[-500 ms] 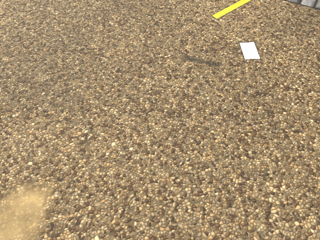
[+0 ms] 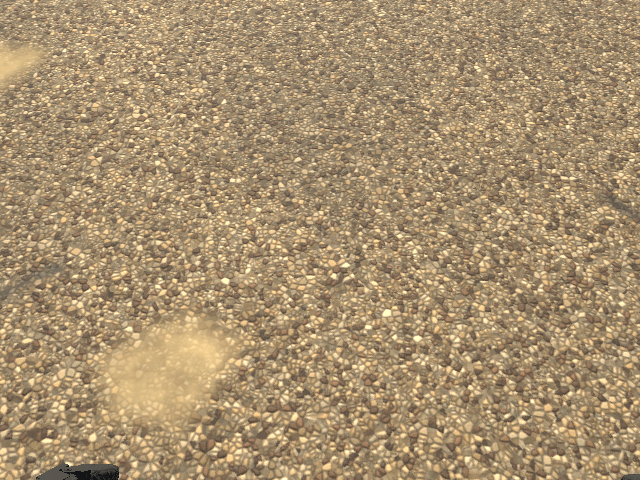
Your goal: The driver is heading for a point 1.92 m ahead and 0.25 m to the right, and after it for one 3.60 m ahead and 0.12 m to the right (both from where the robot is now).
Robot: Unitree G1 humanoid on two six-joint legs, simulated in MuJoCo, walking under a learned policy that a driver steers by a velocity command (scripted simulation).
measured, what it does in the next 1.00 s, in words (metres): steps on the spot, turning right: right foot, then left foot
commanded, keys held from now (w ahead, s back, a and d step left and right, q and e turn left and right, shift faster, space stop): q+shift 0.14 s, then shift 0.04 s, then e+shift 0.82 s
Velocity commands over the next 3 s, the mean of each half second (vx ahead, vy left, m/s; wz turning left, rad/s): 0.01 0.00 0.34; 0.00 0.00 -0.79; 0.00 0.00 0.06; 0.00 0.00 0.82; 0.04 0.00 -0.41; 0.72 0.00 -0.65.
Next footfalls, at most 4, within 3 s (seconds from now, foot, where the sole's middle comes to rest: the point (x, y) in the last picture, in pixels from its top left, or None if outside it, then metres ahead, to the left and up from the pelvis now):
0.10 right None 0.11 -0.14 -0.77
0.44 left None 0.01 0.10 -0.77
0.80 right None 0.05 -0.16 -0.77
1.24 left None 0.15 0.04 -0.77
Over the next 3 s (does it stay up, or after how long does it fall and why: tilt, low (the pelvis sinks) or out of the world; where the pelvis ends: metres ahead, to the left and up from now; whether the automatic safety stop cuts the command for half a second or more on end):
stays up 0.37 -0.12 -0.02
